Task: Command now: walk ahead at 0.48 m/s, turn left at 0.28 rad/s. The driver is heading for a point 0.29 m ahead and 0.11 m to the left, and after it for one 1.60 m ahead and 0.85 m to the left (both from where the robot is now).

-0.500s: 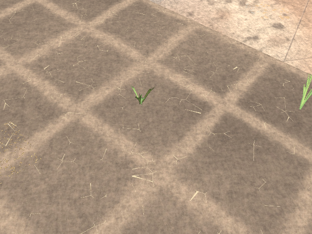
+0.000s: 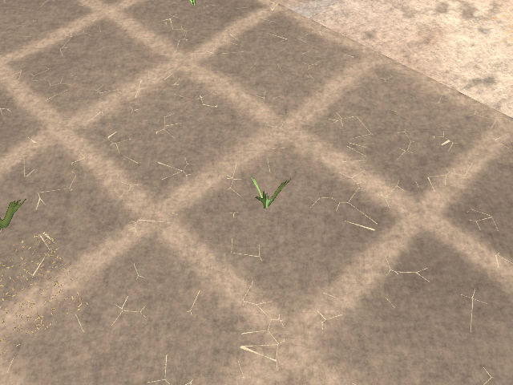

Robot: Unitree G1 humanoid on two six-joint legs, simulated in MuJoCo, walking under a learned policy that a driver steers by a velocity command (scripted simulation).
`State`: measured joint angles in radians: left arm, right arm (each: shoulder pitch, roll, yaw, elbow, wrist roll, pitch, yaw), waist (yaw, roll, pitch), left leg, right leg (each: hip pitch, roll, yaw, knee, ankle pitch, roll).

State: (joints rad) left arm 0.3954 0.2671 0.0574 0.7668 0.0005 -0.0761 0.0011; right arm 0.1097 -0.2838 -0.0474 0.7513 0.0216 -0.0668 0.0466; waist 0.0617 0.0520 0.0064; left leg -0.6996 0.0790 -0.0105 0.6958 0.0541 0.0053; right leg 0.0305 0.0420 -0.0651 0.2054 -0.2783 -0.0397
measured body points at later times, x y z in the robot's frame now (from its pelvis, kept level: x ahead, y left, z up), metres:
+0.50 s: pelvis +0.22 +0.04 +0.00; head +0.27 +0.07 +0.44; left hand +0.33 +0.35 -0.10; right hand +0.42 -0.21 -0.10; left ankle +0.24 +0.12 -0.74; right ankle +0.38 -0.10 -0.69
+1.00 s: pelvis +0.28 +0.04 -0.01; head +0.31 +0.07 +0.44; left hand +0.24 +0.36 -0.11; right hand +0.57 -0.10 -0.10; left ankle +0.21 +0.14 -0.73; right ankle +0.38 -0.07 -0.74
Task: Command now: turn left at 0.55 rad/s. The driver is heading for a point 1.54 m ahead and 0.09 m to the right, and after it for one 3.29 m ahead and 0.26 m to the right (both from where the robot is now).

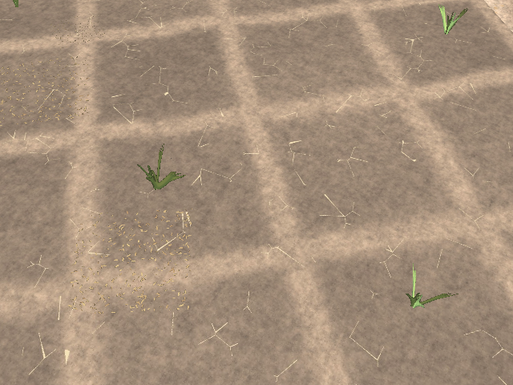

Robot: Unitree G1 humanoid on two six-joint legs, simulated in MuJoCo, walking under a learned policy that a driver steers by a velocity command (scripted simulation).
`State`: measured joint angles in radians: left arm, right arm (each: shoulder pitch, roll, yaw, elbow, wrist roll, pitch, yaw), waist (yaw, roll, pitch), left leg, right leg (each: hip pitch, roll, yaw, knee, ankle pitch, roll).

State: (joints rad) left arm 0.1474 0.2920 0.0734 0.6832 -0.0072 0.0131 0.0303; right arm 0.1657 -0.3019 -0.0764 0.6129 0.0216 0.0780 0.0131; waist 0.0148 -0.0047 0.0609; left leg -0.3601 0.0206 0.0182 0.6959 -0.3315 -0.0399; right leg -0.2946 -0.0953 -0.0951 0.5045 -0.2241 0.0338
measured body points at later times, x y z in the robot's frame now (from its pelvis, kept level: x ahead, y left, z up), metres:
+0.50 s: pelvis +0.00 +0.02 +0.00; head +0.01 +0.02 +0.45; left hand +0.10 +0.30 -0.11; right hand +0.18 -0.21 -0.10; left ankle +0.00 +0.12 -0.73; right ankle +0.01 -0.12 -0.74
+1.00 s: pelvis +0.00 +0.00 +0.00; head +0.01 +0.00 +0.45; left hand +0.07 +0.27 -0.13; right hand +0.12 -0.24 -0.13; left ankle +0.00 +0.12 -0.73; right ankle +0.01 -0.12 -0.73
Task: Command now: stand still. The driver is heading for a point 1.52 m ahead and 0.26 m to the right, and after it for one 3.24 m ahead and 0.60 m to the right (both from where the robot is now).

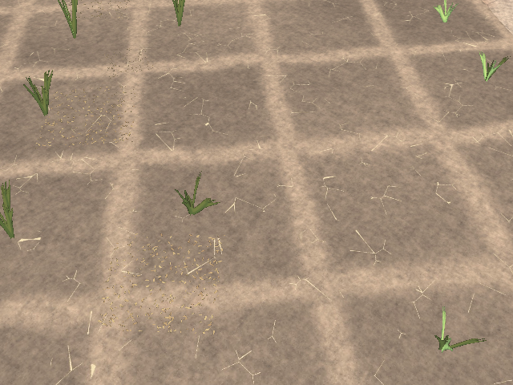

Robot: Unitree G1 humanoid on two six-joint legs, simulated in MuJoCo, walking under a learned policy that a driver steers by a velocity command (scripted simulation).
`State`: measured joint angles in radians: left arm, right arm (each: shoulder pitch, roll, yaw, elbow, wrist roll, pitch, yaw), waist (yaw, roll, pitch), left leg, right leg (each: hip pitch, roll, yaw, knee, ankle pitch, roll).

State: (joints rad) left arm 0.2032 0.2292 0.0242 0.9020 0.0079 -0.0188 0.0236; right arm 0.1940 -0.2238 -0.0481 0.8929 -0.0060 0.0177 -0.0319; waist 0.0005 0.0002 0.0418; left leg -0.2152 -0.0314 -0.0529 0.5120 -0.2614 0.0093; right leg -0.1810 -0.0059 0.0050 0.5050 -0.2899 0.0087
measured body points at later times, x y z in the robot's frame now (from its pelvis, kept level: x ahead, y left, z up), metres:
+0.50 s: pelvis +0.00 -0.01 +0.00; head +0.01 -0.01 +0.45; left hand +0.04 +0.25 -0.15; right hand +0.05 -0.26 -0.15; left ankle +0.01 +0.11 -0.74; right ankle -0.01 -0.12 -0.74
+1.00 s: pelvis +0.00 -0.01 +0.00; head +0.01 -0.01 +0.45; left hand +0.01 +0.23 -0.15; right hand +0.02 -0.26 -0.16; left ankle +0.01 +0.11 -0.73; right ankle -0.01 -0.12 -0.73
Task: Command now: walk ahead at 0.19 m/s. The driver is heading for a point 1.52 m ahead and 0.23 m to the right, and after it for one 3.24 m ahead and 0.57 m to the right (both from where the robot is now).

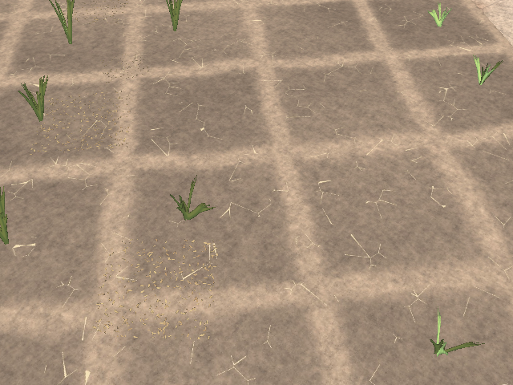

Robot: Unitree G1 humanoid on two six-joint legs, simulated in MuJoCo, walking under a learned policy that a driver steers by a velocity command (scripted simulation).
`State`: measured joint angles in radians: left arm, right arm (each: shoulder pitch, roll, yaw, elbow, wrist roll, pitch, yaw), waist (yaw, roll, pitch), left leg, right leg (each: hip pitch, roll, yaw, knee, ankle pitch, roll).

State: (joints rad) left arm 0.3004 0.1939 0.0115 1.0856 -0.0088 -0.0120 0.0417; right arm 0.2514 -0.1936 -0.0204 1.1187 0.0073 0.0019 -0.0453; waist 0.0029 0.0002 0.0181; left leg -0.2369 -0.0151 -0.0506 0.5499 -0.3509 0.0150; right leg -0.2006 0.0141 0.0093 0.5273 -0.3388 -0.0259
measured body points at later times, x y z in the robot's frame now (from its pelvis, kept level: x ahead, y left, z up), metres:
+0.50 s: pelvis +0.17 +0.02 +0.00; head +0.19 +0.03 +0.45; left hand +0.37 +0.25 -0.11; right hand +0.05 -0.21 -0.13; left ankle +0.02 +0.12 -0.74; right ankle +0.35 -0.12 -0.69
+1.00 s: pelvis +0.34 -0.01 +0.00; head +0.35 +0.01 +0.45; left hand +0.42 +0.26 -0.14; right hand +0.43 -0.27 -0.12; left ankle +0.36 +0.11 -0.72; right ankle +0.38 -0.10 -0.74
